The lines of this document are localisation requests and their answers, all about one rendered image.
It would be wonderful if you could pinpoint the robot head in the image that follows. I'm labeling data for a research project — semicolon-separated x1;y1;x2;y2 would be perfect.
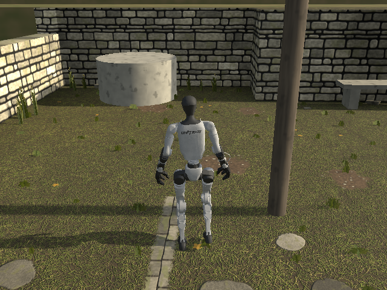
180;95;201;125

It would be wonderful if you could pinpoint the right robot hand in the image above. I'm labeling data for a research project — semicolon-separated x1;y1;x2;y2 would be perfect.
217;165;231;180

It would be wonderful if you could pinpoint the robot left forearm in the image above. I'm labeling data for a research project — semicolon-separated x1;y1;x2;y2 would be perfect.
157;147;169;172

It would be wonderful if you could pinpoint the left robot hand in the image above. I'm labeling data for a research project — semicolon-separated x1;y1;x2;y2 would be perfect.
155;171;169;185

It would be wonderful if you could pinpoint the robot right forearm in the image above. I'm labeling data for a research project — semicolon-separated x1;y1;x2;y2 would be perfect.
216;145;228;169

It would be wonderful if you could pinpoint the robot right upper arm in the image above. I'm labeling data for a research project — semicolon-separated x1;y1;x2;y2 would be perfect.
203;121;222;154

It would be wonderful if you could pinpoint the robot left upper arm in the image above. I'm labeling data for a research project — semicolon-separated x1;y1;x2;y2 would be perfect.
163;123;178;156

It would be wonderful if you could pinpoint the robot right thigh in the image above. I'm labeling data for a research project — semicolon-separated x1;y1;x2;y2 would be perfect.
201;167;214;204

